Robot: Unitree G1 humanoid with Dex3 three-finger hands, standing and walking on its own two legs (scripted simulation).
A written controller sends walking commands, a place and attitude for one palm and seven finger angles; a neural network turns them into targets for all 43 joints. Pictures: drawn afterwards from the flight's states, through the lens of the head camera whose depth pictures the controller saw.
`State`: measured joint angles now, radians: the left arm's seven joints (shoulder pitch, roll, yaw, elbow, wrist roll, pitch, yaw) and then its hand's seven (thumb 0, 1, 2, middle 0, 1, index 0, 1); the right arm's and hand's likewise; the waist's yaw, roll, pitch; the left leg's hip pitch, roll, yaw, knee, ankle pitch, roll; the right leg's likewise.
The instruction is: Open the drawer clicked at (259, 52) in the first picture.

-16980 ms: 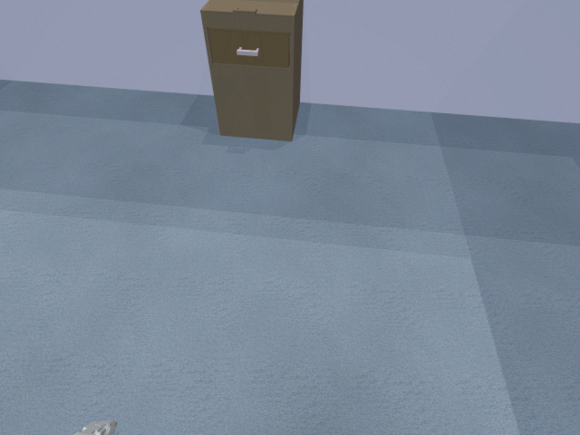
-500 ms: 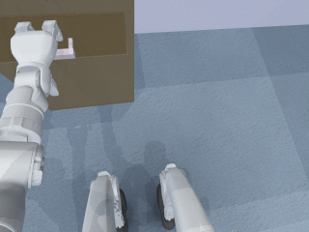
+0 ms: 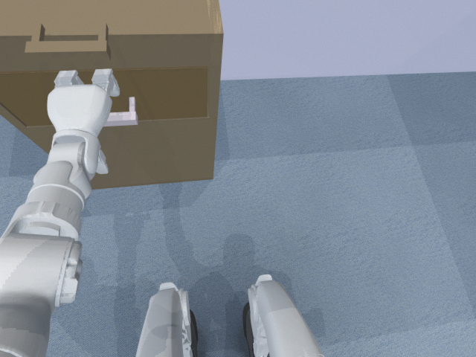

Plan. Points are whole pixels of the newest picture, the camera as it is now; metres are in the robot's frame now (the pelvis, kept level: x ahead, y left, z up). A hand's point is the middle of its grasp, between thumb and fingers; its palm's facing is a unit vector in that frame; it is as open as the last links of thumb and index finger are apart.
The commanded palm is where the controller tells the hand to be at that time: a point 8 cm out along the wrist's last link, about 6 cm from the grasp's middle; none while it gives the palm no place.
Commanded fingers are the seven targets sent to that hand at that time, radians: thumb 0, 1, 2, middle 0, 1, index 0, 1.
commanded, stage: re-aim the fingers above the handle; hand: left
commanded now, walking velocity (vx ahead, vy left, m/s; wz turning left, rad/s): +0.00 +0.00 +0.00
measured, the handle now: (109, 111) +0.57 +0.21 -0.10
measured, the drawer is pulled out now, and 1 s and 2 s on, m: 0.00 0.00 0.00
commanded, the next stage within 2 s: lower the fingers behind the handle in 1.98 s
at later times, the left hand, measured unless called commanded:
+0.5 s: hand (97, 119) +0.52 +0.21 -0.04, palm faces -0.05 -0.03 -1.00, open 13.8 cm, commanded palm +0.52 +0.19 +0.01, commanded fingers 0.00 -0.50 0.30 -0.30 -1.20 -0.30 -1.20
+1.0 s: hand (99, 118) +0.52 +0.20 -0.04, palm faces -0.06 -0.01 -1.00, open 13.8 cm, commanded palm +0.52 +0.19 +0.01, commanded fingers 0.00 -0.50 0.30 -0.30 -1.20 -0.30 -1.20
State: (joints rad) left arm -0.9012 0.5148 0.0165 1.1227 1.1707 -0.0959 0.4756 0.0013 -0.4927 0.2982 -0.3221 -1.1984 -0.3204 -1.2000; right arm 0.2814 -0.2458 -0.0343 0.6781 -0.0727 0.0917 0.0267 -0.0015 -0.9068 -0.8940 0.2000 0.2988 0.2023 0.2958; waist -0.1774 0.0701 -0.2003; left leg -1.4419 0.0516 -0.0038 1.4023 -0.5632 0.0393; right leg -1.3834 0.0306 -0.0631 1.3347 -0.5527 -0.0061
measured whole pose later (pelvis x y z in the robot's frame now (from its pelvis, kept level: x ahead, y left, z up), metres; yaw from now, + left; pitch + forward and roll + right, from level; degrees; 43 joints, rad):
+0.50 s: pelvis -0.01 +0.00 +0.00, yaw +0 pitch +34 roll -5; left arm -0.94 0.52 0.02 1.16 1.17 -0.06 0.47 0.00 -0.49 0.30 -0.32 -1.20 -0.32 -1.20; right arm 0.30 -0.23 -0.01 0.69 -0.07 0.09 0.03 0.00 -0.91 -0.89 0.20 0.30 0.20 0.30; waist -0.19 0.08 -0.20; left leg -1.45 0.06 0.00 1.41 -0.56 0.04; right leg -1.40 0.03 -0.06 1.34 -0.54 -0.01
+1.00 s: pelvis -0.01 -0.01 +0.00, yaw +0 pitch +34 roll -4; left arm -0.96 0.53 0.02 1.18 1.16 -0.03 0.46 0.00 -0.49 0.30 -0.32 -1.20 -0.32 -1.20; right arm 0.29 -0.24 -0.01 0.68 -0.06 0.07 0.02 0.00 -0.91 -0.89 0.20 0.30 0.20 0.30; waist -0.20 0.08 -0.20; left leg -1.46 0.06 -0.01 1.41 -0.55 0.03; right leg -1.41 0.04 -0.06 1.35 -0.55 -0.02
